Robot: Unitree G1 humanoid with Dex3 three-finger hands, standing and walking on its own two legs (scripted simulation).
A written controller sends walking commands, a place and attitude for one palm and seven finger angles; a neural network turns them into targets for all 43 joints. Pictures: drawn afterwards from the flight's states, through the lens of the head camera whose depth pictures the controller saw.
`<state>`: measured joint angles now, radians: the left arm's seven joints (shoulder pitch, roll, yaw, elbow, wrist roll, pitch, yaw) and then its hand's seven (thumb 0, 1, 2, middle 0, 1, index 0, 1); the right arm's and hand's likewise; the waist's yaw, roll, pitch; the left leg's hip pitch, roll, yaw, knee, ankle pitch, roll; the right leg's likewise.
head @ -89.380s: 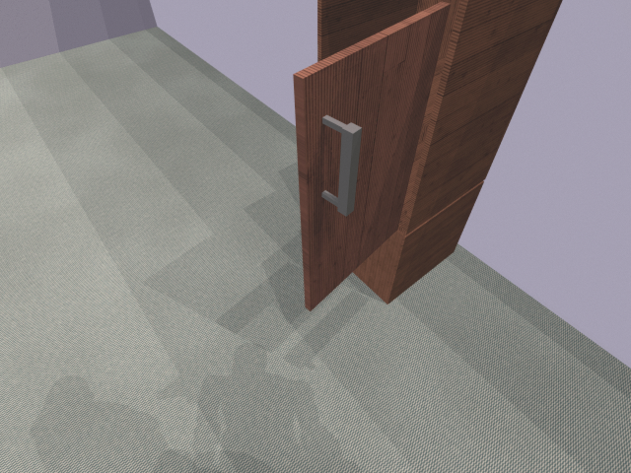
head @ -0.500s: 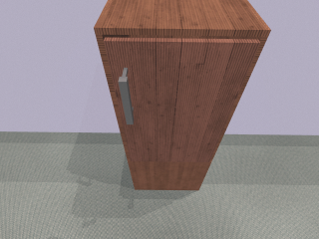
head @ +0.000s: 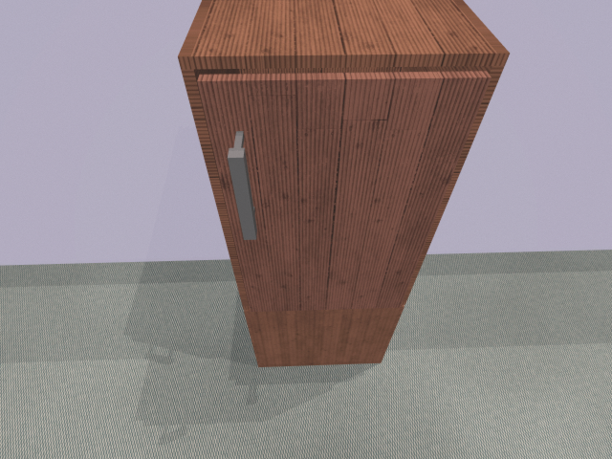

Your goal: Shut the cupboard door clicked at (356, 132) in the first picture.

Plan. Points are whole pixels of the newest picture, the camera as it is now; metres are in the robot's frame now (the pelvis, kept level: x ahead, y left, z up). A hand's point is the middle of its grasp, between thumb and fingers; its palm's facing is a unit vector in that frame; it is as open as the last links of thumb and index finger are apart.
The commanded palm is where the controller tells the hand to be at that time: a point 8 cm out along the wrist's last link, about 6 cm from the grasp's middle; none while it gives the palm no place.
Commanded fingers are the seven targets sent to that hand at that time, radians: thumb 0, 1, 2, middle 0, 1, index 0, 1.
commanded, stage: look again from close up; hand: left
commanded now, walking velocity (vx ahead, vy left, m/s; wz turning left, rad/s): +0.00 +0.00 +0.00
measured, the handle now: (245, 188) +0.47 +0.11 +0.09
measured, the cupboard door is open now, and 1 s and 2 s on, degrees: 0 0 0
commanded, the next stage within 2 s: shuffle to correct the standing spot in 0.36 s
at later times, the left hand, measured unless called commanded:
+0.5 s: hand out of the picture +0.04 +0.17 -0.17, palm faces -0.01 -0.97 -0.22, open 7.4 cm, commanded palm none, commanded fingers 0.00 0.90 0.90 -0.20 -0.30 -0.20 -0.30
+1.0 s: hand out of the picture +0.02 +0.10 -0.18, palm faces +0.07 -0.98 -0.20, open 7.4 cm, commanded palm none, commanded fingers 0.00 0.90 0.90 -0.20 -0.30 -0.20 -0.30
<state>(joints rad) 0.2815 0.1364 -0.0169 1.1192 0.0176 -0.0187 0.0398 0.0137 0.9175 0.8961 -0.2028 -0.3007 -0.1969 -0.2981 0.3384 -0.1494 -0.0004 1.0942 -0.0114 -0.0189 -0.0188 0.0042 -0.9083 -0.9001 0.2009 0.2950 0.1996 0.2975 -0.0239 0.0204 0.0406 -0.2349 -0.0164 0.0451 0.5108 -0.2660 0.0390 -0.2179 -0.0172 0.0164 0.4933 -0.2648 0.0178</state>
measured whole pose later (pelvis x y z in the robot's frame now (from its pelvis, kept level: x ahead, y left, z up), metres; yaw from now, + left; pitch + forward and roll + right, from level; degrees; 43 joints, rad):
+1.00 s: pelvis +0.03 -0.07 -0.01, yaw +3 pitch +1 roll +0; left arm 0.30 0.16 0.04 1.03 0.04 0.04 0.02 0.01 0.91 0.90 -0.20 -0.30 -0.20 -0.30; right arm 0.23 -0.16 -0.04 1.08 -0.01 0.03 -0.06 0.00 -0.91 -0.90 0.20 0.30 0.20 0.30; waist 0.00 -0.01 0.06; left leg -0.33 0.05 0.01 0.76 -0.46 0.00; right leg -0.23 0.06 -0.07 0.57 -0.36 -0.10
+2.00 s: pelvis +0.00 -0.02 +0.00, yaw +3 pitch -1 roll +0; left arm 0.36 0.14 -0.01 1.07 0.02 0.00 0.04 0.01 0.91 0.90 -0.20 -0.30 -0.19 -0.30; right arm 0.35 -0.13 0.01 1.09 -0.01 -0.01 -0.02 0.00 -0.91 -0.90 0.20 0.30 0.20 0.30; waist 0.00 -0.02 0.01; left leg -0.23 -0.09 0.06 0.42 -0.19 0.10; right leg -0.20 0.00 -0.04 0.46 -0.25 -0.01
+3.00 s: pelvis +0.02 +0.00 +0.01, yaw +2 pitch -1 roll +0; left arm 0.33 0.13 -0.01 1.12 0.02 0.01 0.05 0.01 0.91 0.90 -0.20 -0.30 -0.19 -0.30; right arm 0.31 -0.11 0.01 1.14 0.00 -0.03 -0.04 0.00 -0.91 -0.90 0.20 0.30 0.20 0.30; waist 0.00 -0.04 0.03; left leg -0.15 -0.12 0.07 0.34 -0.18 0.13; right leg -0.14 -0.04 -0.02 0.42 -0.26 0.02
